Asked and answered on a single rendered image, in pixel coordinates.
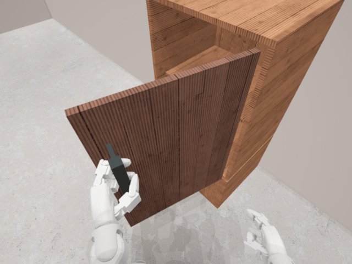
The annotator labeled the robot right hand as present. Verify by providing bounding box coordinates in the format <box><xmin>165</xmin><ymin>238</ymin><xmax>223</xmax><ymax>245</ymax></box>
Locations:
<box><xmin>244</xmin><ymin>209</ymin><xmax>287</xmax><ymax>264</ymax></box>

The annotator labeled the robot left hand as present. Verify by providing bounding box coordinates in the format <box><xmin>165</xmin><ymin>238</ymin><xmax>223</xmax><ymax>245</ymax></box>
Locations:
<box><xmin>90</xmin><ymin>158</ymin><xmax>141</xmax><ymax>229</ymax></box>

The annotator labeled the left robot forearm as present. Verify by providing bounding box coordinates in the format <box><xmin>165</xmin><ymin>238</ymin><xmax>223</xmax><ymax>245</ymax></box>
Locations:
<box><xmin>90</xmin><ymin>223</ymin><xmax>129</xmax><ymax>264</ymax></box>

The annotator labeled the cupboard door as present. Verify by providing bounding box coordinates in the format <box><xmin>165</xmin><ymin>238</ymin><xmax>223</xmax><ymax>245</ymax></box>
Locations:
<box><xmin>64</xmin><ymin>48</ymin><xmax>261</xmax><ymax>227</ymax></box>

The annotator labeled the handle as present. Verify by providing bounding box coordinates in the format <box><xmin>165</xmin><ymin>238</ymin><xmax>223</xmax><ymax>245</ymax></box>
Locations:
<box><xmin>106</xmin><ymin>143</ymin><xmax>130</xmax><ymax>194</ymax></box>

